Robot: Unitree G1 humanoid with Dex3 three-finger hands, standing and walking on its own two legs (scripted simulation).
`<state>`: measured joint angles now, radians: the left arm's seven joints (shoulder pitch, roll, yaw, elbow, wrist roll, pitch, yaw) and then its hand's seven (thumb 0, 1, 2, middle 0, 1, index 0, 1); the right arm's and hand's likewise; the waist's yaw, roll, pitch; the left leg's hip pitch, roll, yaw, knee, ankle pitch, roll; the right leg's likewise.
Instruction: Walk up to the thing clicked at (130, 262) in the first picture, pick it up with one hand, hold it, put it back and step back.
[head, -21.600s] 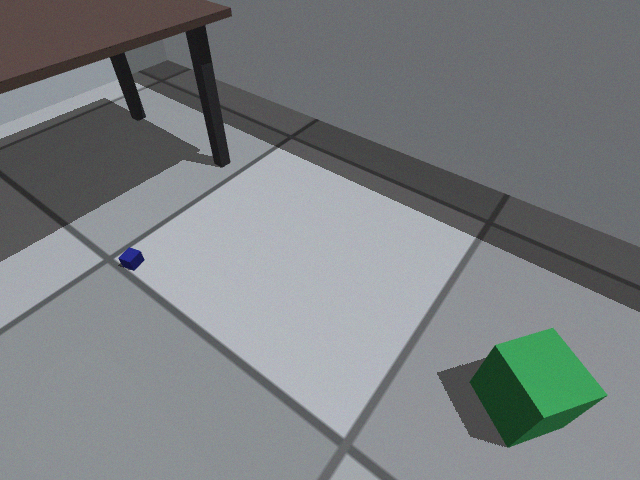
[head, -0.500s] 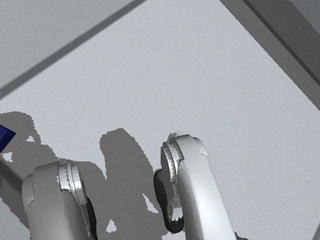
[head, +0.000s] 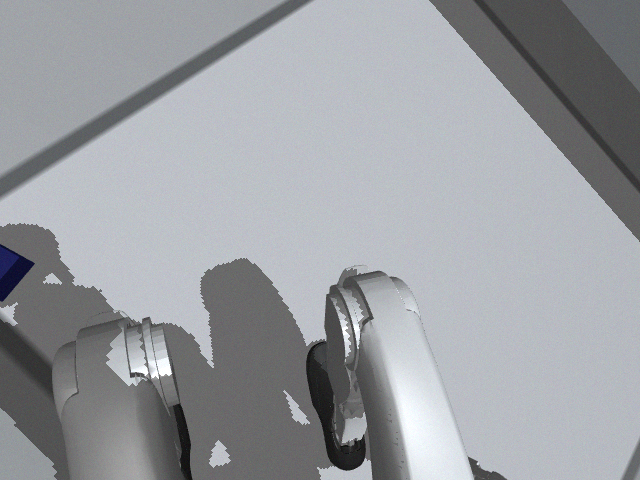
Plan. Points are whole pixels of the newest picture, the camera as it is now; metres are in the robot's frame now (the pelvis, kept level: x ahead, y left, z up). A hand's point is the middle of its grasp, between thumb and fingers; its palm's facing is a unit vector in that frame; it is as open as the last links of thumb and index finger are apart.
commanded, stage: approach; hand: left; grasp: from above
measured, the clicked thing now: out of the picture +0.41 +0.36 -0.28
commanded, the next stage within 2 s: none
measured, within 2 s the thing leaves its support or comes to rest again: neither
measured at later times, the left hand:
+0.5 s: hand out of the picture +0.41 +0.37 -0.17, palm faces -0.19 -0.35 -0.92, open 14.0 cm
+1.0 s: hand out of the picture +0.41 +0.37 -0.17, palm faces -0.21 -0.35 -0.91, open 13.9 cm
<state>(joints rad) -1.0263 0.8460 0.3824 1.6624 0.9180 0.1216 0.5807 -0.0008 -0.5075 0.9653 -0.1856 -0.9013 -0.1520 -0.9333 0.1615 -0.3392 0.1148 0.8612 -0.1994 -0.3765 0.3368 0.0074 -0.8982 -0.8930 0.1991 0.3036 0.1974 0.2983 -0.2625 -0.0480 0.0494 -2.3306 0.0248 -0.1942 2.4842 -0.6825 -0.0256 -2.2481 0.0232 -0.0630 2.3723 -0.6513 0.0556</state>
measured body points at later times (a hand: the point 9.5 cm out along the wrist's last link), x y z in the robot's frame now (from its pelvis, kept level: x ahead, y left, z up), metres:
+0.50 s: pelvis +0.00 +0.00 +0.00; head +0.24 +0.08 +0.38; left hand +0.42 +0.39 -0.12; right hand +0.03 -0.26 -0.09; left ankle +0.08 +0.13 -0.28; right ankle +0.11 -0.13 -0.28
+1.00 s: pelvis +0.00 +0.00 +0.00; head +0.23 +0.08 +0.38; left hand +0.42 +0.38 -0.12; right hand +0.03 -0.26 -0.08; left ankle +0.08 +0.13 -0.28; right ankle +0.11 -0.13 -0.28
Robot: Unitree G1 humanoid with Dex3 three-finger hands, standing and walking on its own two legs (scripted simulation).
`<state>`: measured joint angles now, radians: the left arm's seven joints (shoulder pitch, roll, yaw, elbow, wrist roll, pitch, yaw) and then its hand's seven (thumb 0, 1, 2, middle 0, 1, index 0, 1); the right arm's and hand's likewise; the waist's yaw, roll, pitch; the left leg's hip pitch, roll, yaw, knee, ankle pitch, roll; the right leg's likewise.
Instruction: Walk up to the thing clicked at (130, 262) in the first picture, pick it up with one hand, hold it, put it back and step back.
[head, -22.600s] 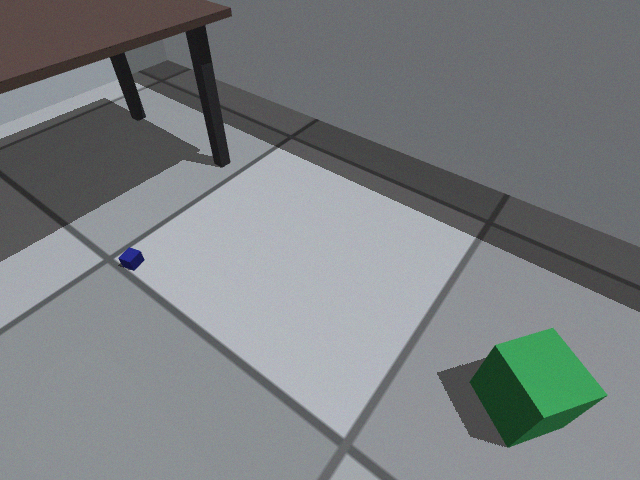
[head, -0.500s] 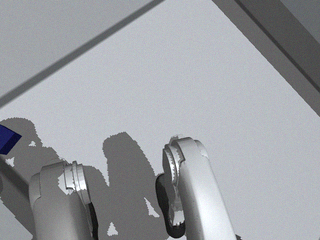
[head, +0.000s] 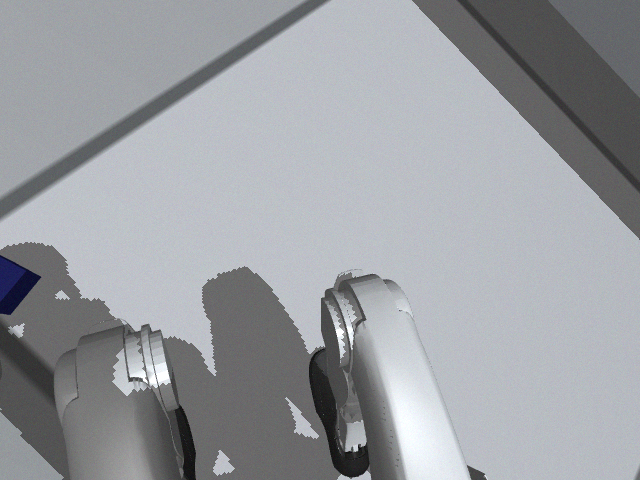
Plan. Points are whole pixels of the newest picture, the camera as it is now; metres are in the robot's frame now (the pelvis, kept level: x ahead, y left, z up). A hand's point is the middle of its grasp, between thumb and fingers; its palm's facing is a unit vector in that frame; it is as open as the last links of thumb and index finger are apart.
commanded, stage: approach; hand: left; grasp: from above
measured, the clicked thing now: out of the picture +0.41 +0.35 -0.29
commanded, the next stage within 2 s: none
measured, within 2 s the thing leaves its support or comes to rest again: neither
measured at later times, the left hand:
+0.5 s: hand out of the picture +0.40 +0.35 -0.16, palm faces -0.18 -0.37 -0.91, open 14.1 cm
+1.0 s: hand out of the picture +0.39 +0.37 -0.19, palm faces -0.23 -0.37 -0.90, open 13.9 cm
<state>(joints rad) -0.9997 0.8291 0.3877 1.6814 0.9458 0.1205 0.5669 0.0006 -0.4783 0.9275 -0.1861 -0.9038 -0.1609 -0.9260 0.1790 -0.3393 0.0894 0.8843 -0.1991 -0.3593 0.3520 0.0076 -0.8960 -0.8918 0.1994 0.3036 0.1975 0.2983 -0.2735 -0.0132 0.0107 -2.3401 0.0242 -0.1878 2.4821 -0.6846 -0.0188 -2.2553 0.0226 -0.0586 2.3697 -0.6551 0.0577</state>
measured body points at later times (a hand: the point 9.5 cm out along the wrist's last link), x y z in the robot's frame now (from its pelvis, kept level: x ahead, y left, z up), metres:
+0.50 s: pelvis +0.00 +0.00 +0.01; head +0.23 +0.07 +0.39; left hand +0.41 +0.37 -0.11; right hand +0.03 -0.26 -0.08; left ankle +0.07 +0.13 -0.28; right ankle +0.11 -0.13 -0.28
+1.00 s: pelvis +0.00 +0.00 +0.00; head +0.24 +0.08 +0.37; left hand +0.40 +0.38 -0.14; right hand +0.03 -0.26 -0.08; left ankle +0.07 +0.13 -0.28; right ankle +0.11 -0.13 -0.28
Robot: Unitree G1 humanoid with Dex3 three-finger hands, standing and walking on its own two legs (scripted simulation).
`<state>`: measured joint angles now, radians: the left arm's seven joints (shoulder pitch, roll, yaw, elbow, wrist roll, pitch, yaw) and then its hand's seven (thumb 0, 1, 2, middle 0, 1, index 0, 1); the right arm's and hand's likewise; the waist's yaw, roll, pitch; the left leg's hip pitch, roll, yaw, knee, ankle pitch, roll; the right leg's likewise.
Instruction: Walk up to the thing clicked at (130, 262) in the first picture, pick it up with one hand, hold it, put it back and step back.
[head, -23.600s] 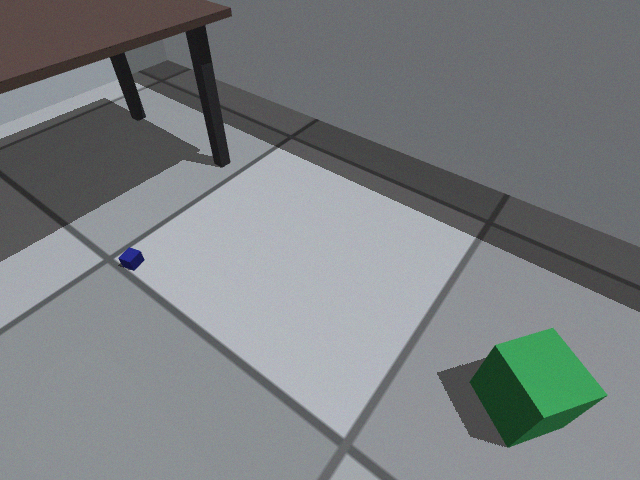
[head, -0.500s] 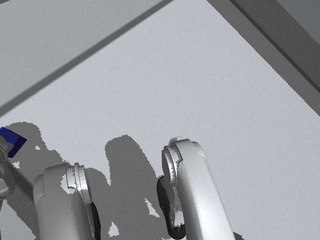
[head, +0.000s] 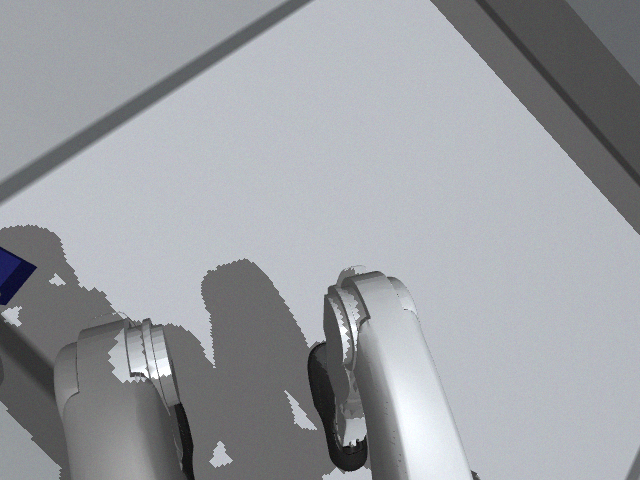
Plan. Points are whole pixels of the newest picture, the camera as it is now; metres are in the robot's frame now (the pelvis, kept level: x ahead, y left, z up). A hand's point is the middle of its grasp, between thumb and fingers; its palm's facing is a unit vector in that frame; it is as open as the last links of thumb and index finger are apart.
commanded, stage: approach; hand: left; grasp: from above
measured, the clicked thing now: out of the picture +0.40 +0.36 -0.29
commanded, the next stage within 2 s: close in in 1.50 s
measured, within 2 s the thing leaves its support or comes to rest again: neither
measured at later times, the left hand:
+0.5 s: hand out of the picture +0.39 +0.36 -0.17, palm faces -0.25 -0.36 -0.90, open 13.9 cm
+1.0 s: hand out of the picture +0.38 +0.34 -0.18, palm faces -0.26 -0.35 -0.90, open 14.1 cm
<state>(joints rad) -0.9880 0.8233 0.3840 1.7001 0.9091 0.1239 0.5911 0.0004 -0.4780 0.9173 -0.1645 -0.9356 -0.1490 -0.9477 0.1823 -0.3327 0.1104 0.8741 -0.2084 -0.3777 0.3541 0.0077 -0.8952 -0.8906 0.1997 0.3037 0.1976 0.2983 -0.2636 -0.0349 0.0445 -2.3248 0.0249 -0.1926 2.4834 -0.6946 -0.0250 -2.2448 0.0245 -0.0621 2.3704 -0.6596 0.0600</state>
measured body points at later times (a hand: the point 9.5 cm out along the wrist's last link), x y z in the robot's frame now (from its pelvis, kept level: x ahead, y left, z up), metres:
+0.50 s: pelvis -0.01 -0.01 +0.01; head +0.23 +0.07 +0.38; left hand +0.40 +0.37 -0.12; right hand +0.03 -0.27 -0.08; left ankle +0.07 +0.13 -0.28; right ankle +0.11 -0.13 -0.28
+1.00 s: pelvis +0.00 +0.00 +0.00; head +0.23 +0.07 +0.39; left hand +0.39 +0.36 -0.13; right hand +0.05 -0.25 -0.10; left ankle +0.07 +0.13 -0.28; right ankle +0.11 -0.13 -0.28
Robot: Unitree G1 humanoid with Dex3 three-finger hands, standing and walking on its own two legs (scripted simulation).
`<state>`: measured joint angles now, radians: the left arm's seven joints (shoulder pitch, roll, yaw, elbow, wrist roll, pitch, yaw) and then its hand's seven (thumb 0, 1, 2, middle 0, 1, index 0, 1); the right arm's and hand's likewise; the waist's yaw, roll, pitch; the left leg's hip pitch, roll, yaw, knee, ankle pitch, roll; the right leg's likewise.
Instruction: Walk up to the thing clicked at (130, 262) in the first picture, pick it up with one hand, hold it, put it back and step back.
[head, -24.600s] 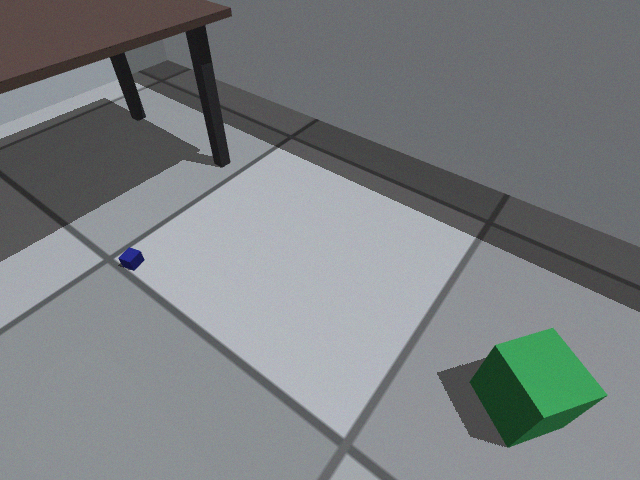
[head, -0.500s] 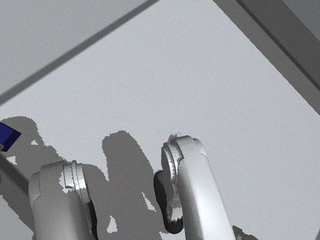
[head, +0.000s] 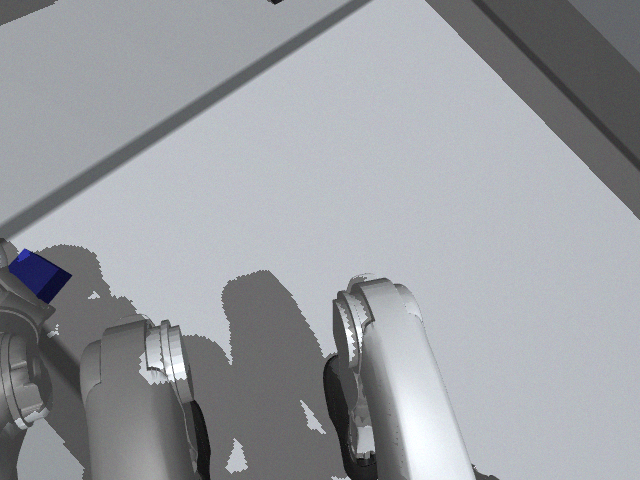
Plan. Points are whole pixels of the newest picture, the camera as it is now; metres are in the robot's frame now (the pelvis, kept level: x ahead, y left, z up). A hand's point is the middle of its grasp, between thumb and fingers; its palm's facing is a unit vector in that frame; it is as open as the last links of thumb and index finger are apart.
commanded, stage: approach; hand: left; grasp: from above
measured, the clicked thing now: (34, 280) +0.41 +0.35 -0.29
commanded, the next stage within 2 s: close in in 0.50 s
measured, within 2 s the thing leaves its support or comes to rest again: neither
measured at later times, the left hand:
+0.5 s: hand (10, 263) +0.42 +0.34 -0.20, palm faces -0.18 -0.39 -0.90, open 14.0 cm
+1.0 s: hand (7, 288) +0.38 +0.34 -0.19, palm faces -0.24 -0.37 -0.90, open 13.8 cm
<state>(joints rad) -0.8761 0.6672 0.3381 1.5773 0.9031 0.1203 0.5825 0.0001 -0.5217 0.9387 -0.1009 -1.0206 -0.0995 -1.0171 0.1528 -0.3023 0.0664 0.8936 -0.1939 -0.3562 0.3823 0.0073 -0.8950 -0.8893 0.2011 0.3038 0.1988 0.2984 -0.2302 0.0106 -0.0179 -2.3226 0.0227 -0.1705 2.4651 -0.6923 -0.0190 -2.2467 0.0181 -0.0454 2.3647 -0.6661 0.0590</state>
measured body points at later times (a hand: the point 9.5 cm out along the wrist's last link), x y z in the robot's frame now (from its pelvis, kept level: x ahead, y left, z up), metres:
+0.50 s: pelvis +0.00 +0.00 +0.00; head +0.25 +0.08 +0.36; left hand +0.43 +0.36 -0.15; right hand -0.01 -0.26 -0.07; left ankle +0.07 +0.13 -0.28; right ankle +0.11 -0.13 -0.28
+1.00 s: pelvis -0.01 +0.00 +0.00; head +0.23 +0.07 +0.37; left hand +0.39 +0.35 -0.14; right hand +0.03 -0.27 -0.08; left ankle +0.07 +0.13 -0.28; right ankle +0.11 -0.13 -0.28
